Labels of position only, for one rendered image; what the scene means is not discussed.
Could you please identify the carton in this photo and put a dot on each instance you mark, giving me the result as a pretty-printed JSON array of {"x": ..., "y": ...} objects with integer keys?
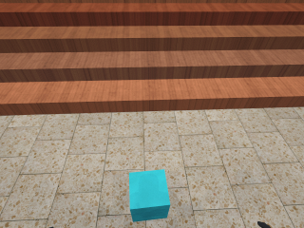
[{"x": 148, "y": 195}]

